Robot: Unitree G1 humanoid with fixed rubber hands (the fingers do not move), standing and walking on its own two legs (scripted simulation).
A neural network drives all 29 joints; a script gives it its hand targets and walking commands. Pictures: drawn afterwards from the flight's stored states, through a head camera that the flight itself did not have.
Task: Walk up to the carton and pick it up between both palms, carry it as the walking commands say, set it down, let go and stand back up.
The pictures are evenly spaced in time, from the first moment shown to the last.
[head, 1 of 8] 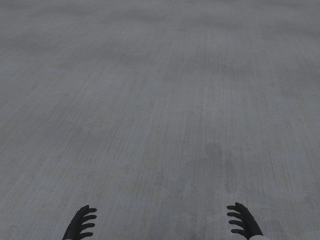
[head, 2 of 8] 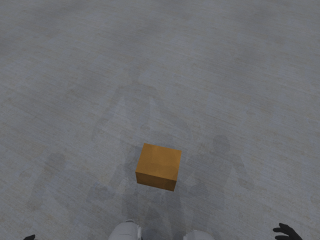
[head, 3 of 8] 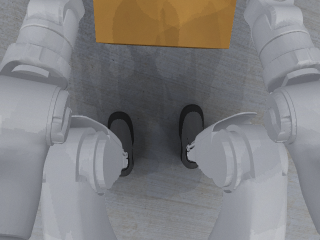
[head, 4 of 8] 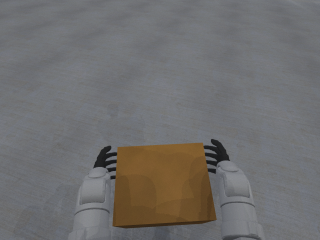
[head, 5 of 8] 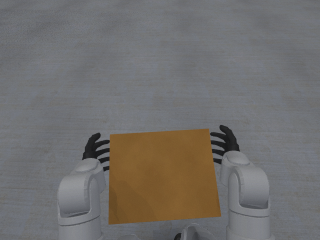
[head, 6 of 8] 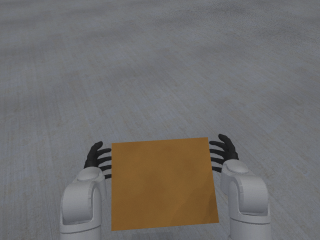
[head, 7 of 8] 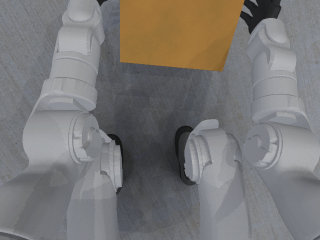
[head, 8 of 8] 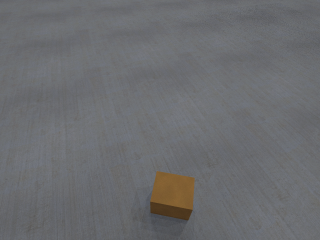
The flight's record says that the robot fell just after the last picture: no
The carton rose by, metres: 0.70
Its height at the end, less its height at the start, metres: +0.00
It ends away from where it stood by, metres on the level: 0.70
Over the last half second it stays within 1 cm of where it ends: yes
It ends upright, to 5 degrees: yes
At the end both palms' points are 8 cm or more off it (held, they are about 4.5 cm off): yes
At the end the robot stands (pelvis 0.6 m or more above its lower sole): yes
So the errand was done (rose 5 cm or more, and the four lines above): yes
